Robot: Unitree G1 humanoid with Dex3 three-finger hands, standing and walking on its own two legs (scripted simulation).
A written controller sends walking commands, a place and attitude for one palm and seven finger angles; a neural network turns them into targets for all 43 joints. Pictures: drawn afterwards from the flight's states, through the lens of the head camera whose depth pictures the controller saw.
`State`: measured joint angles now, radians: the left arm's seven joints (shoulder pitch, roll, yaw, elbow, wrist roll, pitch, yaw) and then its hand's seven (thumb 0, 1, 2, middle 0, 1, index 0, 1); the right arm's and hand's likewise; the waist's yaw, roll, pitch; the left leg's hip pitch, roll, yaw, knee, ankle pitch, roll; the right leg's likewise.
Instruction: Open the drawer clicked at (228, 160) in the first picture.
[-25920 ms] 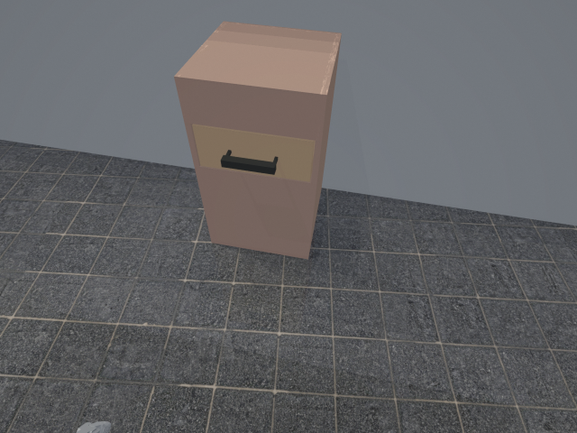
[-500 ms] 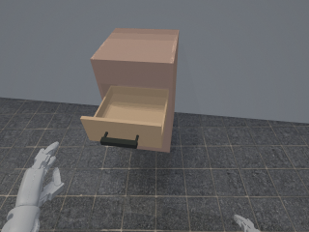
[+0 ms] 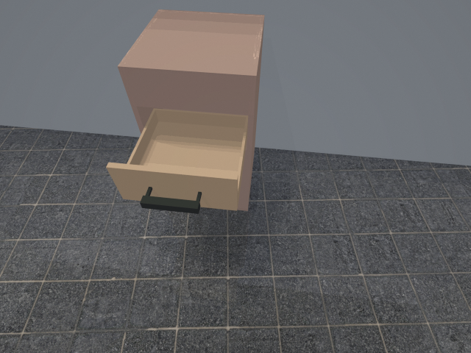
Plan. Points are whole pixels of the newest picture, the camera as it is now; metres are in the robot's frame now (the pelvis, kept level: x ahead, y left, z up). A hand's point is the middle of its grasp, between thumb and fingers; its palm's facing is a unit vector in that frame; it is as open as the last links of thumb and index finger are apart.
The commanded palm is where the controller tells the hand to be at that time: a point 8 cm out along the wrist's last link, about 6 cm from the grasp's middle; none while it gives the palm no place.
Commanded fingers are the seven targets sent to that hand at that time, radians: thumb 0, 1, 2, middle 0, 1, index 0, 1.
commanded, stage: let the arm hang, fingers relaxed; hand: left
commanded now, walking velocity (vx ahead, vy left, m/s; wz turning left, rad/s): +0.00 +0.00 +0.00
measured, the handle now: (172, 198) +0.56 +0.23 -0.24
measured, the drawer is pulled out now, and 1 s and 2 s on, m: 0.28 0.28 0.28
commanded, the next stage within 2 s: look to check the result in 0.50 s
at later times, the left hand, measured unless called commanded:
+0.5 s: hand out of the picture +0.00 +0.16 -0.18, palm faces +0.02 -0.98 -0.18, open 7.4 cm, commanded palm none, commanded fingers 0.00 0.90 0.90 -0.20 -0.30 -0.20 -0.30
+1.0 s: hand out of the picture +0.00 +0.16 -0.17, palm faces +0.02 -0.98 -0.17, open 7.4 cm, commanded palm none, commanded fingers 0.00 0.90 0.90 -0.20 -0.30 -0.20 -0.30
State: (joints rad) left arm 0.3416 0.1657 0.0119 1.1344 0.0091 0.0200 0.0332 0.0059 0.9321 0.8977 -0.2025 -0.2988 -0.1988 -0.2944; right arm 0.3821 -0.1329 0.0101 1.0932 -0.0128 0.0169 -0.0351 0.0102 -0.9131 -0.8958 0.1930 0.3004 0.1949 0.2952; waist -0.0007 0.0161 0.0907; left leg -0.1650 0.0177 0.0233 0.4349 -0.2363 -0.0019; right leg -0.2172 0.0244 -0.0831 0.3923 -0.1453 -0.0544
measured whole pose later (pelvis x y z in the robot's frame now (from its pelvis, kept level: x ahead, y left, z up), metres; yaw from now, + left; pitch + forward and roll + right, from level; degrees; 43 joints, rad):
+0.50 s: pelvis +0.01 +0.00 +0.00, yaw -1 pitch -2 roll +0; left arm 0.30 0.11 0.02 1.12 0.01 0.00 0.04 0.01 0.92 0.90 -0.20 -0.30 -0.20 -0.29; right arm 0.37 -0.08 0.00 1.11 -0.01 0.00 -0.04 0.01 -0.91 -0.90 0.19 0.30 0.20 0.30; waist -0.01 0.02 0.06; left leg -0.14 0.02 0.05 0.43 -0.25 0.00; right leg -0.22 0.02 -0.06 0.41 -0.17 -0.05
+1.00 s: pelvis +0.02 +0.00 +0.00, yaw -1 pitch -2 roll +0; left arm 0.30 0.10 0.01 1.14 0.01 -0.01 0.04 0.01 0.91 0.90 -0.20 -0.30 -0.20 -0.29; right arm 0.34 -0.08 0.00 1.12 -0.01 0.00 -0.05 0.01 -0.91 -0.90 0.19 0.30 0.20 0.30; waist -0.01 0.02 0.07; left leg -0.12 0.02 0.05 0.41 -0.26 0.00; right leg -0.20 0.03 -0.06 0.40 -0.17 -0.05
